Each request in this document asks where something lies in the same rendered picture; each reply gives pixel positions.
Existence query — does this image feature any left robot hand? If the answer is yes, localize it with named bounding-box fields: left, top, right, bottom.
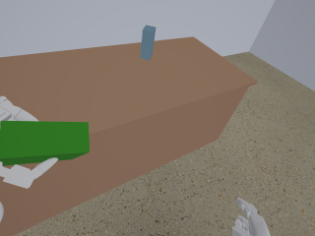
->
left=0, top=96, right=58, bottom=189

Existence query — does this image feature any table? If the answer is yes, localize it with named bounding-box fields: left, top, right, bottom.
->
left=0, top=36, right=258, bottom=236

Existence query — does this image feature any right robot hand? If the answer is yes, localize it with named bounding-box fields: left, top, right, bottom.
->
left=231, top=198, right=271, bottom=236

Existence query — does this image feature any sponge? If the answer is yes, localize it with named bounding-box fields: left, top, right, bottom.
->
left=0, top=120, right=90, bottom=166

